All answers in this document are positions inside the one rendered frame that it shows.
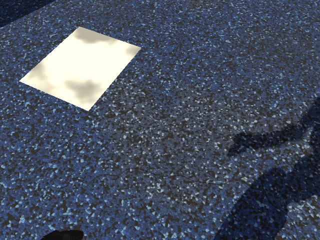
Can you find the left robot hand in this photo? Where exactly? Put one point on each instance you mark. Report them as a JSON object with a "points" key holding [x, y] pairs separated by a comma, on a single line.
{"points": [[64, 235]]}

